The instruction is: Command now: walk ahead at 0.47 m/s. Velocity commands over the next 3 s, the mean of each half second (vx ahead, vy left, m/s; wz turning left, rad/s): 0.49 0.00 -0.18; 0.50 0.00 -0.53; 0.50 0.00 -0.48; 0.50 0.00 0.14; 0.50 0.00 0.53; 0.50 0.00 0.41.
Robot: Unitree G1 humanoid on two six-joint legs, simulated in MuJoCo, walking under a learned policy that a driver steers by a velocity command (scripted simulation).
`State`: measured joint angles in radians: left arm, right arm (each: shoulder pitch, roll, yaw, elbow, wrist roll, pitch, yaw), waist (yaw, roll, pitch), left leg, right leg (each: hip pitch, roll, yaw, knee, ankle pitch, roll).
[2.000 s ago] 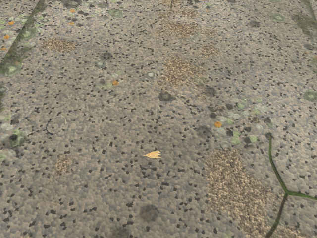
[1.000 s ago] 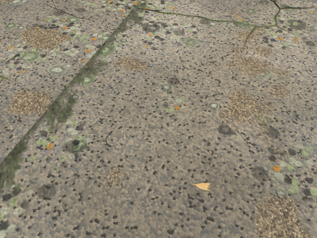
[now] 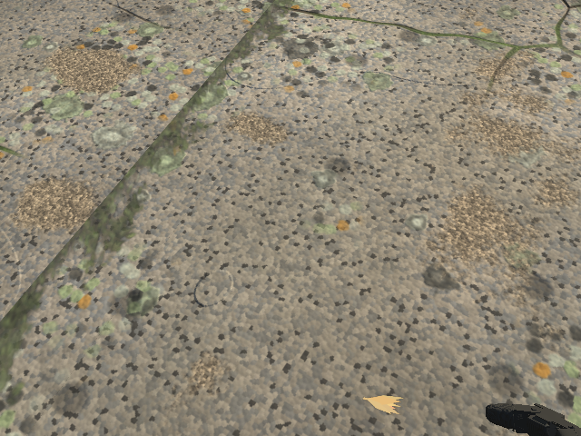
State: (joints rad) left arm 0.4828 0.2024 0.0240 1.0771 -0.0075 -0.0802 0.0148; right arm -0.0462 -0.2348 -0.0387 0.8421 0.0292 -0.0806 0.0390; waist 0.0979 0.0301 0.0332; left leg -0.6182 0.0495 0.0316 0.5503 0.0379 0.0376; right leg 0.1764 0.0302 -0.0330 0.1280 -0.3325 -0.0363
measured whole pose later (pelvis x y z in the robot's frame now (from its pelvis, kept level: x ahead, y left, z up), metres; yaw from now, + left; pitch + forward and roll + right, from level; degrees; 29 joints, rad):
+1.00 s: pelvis +0.58 -0.07 +0.01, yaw -24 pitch +2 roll +0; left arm 0.34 0.28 0.08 0.78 -0.02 -0.06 0.01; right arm 0.01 -0.28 -0.05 0.79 0.00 -0.10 0.01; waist 0.07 0.04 0.03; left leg -0.62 0.06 -0.10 0.55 0.06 -0.05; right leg -0.12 0.10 0.14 0.35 -0.27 -0.08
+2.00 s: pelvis +1.02 -0.37 +0.01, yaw -30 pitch +1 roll -2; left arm 0.34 0.26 0.07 0.81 0.01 -0.09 0.01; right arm 0.14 -0.28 -0.06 0.83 0.02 -0.04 0.03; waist 0.05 0.05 0.02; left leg -0.70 0.10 -0.05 0.77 0.05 0.00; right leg 0.03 0.04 -0.20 0.21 -0.25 -0.04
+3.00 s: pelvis +1.55 -0.55 +0.01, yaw -1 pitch +2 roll -2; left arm 0.37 0.27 0.06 0.85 -0.01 -0.09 -0.02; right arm 0.11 -0.27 -0.05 0.65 0.01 -0.05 0.02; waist 0.10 0.04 0.02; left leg -0.63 0.09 -0.05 0.70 -0.07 0.00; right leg -0.05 0.03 -0.07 0.26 -0.23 -0.02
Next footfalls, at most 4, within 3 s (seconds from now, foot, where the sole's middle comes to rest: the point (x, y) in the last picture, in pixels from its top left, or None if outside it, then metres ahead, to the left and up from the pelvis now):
0.08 left None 0.25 0.12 -0.77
0.62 right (402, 412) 0.53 -0.14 -0.77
1.10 left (361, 282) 0.87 -0.04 -0.77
1.62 right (505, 270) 0.94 -0.42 -0.77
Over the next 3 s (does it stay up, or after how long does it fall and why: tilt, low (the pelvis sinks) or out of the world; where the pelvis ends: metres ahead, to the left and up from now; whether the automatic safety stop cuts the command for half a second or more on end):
stays up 1.55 -0.55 0.01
